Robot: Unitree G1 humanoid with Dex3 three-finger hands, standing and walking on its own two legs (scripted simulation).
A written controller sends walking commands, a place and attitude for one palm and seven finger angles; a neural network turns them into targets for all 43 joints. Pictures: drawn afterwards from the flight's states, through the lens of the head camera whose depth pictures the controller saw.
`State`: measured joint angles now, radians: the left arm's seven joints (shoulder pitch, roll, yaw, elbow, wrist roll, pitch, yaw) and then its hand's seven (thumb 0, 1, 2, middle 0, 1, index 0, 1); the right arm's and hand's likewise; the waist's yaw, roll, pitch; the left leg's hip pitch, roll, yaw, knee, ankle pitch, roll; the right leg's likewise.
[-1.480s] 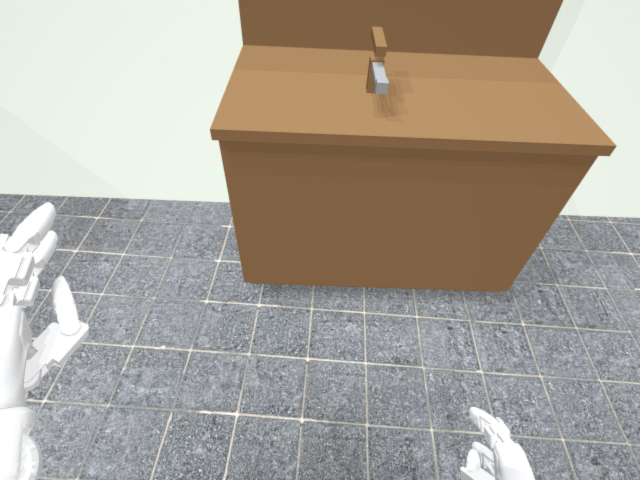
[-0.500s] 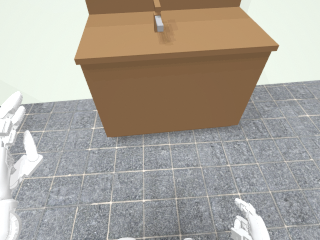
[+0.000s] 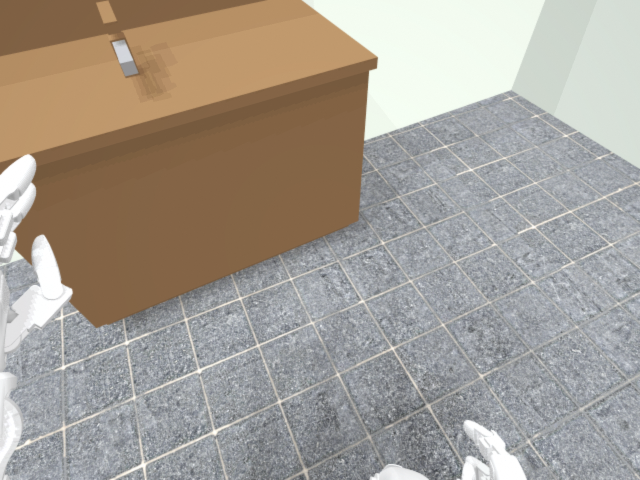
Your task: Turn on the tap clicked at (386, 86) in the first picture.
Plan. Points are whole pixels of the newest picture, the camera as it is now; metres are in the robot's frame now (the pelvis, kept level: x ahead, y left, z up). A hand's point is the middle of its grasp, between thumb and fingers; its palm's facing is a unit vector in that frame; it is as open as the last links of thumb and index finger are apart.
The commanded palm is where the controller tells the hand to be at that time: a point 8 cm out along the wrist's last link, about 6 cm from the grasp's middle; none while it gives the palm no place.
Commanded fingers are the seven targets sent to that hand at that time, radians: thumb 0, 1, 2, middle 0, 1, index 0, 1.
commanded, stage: walk to a spot facing it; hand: left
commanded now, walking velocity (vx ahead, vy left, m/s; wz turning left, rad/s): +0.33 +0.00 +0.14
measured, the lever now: (128, 66) +0.87 +0.45 +0.08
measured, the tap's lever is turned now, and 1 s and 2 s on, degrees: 0 0 0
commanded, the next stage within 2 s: take the last steps up to it in 0.34 s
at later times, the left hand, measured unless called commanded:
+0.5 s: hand (70, 238) +0.30 +0.25 +0.20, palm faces +0.54 -0.79 -0.29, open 7.4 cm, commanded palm +0.25 +0.29 +0.21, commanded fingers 0.00 0.90 0.90 -0.20 -0.30 -0.20 -0.30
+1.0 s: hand (165, 162) +0.41 +0.19 +0.20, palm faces +0.52 -0.75 -0.40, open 7.4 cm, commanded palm +0.34 +0.24 +0.21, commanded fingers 0.00 0.90 0.90 -0.20 -0.30 -0.20 -0.30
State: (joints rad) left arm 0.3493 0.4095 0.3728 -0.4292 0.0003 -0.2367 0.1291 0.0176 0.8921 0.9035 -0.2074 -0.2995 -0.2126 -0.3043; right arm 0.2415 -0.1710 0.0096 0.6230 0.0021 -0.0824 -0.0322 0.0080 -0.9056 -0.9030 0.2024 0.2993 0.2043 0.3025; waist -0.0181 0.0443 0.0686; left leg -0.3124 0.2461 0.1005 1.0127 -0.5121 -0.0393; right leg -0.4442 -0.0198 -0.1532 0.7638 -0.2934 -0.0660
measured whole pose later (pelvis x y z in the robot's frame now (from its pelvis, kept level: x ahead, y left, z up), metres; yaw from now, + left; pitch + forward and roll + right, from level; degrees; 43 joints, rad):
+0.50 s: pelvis +0.12 -0.01 +0.02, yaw +6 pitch -1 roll +1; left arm 0.44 0.32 0.30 -0.49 -0.02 -0.19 0.19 0.02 0.89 0.90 -0.21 -0.30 -0.21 -0.30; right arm 0.29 -0.22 -0.02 0.62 0.00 -0.05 -0.08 0.01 -0.91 -0.90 0.20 0.30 0.20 0.30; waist 0.03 -0.05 -0.01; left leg -0.31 0.06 0.15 0.57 -0.25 0.03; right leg -0.15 -0.05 -0.23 0.60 -0.43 -0.05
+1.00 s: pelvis +0.22 -0.06 +0.02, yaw +9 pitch -1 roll +2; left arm 0.39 0.30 0.30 -0.46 -0.02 -0.18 0.15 0.02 0.89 0.90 -0.21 -0.30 -0.22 -0.30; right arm 0.17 -0.23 0.00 0.69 0.00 -0.05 -0.06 0.01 -0.91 -0.90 0.20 0.30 0.20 0.30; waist 0.02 0.03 0.08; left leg -0.47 0.06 0.04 1.19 -0.41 -0.02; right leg -0.31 -0.06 -0.17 0.62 -0.30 -0.06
